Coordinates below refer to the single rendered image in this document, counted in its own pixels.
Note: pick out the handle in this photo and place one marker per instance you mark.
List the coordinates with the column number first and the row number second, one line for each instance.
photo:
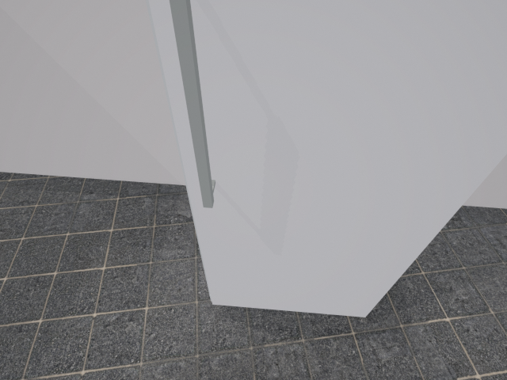
column 186, row 48

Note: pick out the fridge door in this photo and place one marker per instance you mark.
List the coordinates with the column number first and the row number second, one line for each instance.
column 342, row 136

